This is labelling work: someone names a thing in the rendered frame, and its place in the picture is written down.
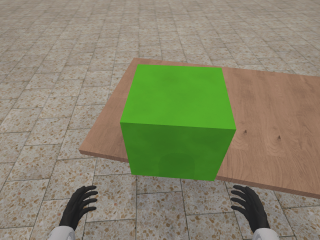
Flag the right robot hand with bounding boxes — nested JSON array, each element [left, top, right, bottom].
[[231, 185, 271, 233]]

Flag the left robot hand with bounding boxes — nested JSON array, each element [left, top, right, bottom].
[[59, 185, 98, 231]]

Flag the robot left forearm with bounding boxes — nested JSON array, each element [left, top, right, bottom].
[[47, 226, 76, 240]]

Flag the table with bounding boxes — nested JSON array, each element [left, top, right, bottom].
[[78, 57, 320, 199]]

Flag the robot right forearm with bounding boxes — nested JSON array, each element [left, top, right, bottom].
[[252, 228, 280, 240]]

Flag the carton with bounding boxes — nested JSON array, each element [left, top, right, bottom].
[[120, 64, 237, 181]]

